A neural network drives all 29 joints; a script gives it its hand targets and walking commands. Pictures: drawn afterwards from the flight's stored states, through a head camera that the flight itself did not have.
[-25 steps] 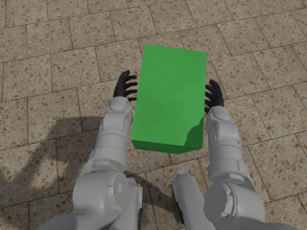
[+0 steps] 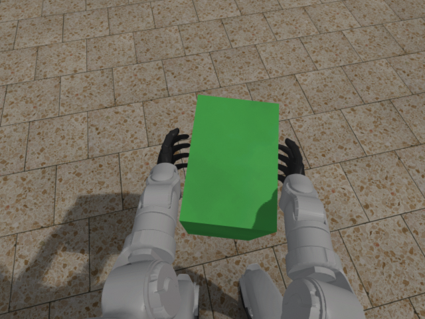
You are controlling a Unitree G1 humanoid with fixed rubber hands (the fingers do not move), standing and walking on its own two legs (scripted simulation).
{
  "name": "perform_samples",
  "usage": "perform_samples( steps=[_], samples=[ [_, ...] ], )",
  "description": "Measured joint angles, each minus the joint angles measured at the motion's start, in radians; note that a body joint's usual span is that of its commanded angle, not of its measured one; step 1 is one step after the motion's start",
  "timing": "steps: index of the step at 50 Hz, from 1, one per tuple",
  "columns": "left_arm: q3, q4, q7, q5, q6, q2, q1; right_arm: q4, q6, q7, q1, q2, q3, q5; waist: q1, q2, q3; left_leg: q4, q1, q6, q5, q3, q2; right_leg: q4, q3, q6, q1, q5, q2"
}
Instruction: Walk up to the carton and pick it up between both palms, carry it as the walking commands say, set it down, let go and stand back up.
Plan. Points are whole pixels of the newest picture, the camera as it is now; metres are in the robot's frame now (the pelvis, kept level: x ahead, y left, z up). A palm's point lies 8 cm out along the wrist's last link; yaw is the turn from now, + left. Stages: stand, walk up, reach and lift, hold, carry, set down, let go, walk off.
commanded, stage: reach and lift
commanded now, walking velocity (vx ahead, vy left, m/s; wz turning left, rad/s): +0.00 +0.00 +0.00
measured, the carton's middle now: (226, 178) +0.41 -0.04 -0.10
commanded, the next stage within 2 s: none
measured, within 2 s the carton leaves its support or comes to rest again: neither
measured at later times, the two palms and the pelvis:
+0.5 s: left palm (157, 160) +0.39 +0.09 +0.05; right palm (302, 169) +0.36 -0.15 +0.05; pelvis +0.02 +0.01 +0.06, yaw +0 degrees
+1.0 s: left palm (146, 152) +0.37 +0.10 +0.12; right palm (319, 155) +0.35 -0.15 +0.12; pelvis +0.03 +0.00 +0.09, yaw +0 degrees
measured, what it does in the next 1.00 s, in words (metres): rises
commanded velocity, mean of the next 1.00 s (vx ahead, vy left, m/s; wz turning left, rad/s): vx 0.00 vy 0.00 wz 0.00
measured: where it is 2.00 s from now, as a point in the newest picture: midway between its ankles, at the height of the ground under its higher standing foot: outside the picture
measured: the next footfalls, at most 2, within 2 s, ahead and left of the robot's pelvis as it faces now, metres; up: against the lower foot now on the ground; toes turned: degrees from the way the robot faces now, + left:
none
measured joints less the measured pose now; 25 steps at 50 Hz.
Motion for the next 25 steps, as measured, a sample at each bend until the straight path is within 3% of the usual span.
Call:
perform_samples(
  steps=[10, 25],
  samples=[
    [-0.01, -0.033, -0.015, 0.016, 0.01, -0.011, 0.071, -0.001, -0.01, 0.0, 0.058, 0.02, 0.012, -0.014, -0.006, -0.001, 0.03, -0.132, 0.164, 0.008, 0.037, -0.009, 0.001, -0.144, -0.003, 0.0, 0.174, 0.038, -0.011],
    [-0.037, -0.13, 0.007, 0.028, 0.027, -0.06, 0.182, -0.023, 0.003, 0.031, 0.13, -0.005, 0.084, -0.011, -0.025, -0.002, 0.08, -0.342, 0.402, 0.016, 0.109, -0.011, 0.003, -0.357, 0.005, 0.001, 0.414, 0.108, -0.028]
  ],
)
